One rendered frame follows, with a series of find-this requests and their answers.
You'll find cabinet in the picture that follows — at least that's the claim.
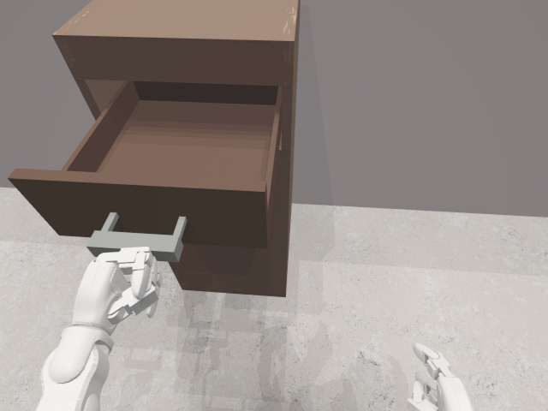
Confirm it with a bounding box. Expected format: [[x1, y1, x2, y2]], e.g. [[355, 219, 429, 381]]
[[52, 0, 301, 297]]

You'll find robot right hand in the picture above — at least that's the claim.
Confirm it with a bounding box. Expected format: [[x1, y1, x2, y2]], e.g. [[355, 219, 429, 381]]
[[408, 342, 474, 411]]

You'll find robot left hand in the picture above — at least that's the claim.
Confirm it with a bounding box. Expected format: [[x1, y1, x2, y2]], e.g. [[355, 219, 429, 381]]
[[72, 247, 163, 336]]

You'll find drawer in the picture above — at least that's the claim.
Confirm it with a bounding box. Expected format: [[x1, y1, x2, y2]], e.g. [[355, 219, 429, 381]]
[[8, 80, 282, 249]]

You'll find robot left forearm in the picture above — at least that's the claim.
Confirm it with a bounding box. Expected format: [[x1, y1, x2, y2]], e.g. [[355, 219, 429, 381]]
[[35, 325, 114, 411]]

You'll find handle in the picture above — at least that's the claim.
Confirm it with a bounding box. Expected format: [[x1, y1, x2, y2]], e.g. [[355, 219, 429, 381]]
[[86, 212, 187, 262]]

